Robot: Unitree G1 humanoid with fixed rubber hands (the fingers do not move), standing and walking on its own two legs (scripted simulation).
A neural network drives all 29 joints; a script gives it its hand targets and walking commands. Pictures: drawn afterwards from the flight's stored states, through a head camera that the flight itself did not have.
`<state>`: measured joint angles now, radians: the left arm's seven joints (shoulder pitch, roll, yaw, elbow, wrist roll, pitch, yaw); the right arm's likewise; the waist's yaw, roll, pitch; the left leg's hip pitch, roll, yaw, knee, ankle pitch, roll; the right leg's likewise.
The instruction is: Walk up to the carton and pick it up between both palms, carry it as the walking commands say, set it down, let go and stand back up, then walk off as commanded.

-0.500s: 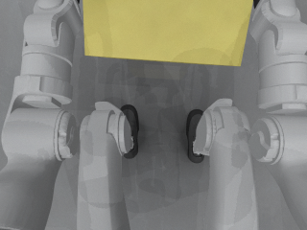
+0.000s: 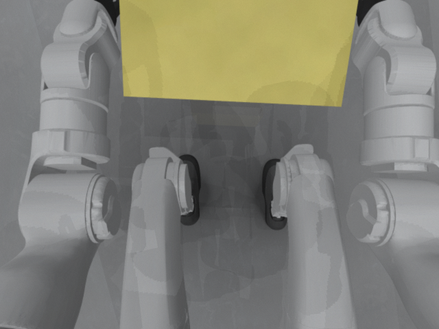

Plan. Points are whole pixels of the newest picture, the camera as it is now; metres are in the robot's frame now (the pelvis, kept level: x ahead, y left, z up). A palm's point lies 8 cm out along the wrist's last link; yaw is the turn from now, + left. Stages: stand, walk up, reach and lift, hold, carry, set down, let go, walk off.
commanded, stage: reach and lift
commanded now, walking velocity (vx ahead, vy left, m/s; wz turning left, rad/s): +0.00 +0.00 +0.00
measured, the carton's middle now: (234, 19) +0.55 -0.01 -0.15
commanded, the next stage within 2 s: none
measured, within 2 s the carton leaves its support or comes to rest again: neither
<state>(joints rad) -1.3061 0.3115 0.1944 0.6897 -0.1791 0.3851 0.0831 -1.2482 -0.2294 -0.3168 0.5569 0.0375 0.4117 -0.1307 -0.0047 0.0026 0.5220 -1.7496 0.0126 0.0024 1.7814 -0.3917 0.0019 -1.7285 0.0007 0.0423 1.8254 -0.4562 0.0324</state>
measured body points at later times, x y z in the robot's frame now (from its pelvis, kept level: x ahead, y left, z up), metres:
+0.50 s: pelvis +0.00 +0.00 +0.05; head +0.31 +0.00 +0.37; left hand +0.55 +0.17 -0.02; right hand +0.53 -0.18 -0.02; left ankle +0.18 +0.12 -0.45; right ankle +0.16 -0.13 -0.45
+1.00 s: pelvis +0.00 +0.00 +0.12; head +0.29 -0.01 +0.46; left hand +0.53 +0.17 +0.06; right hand +0.51 -0.19 +0.06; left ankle +0.18 +0.12 -0.45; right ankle +0.16 -0.13 -0.45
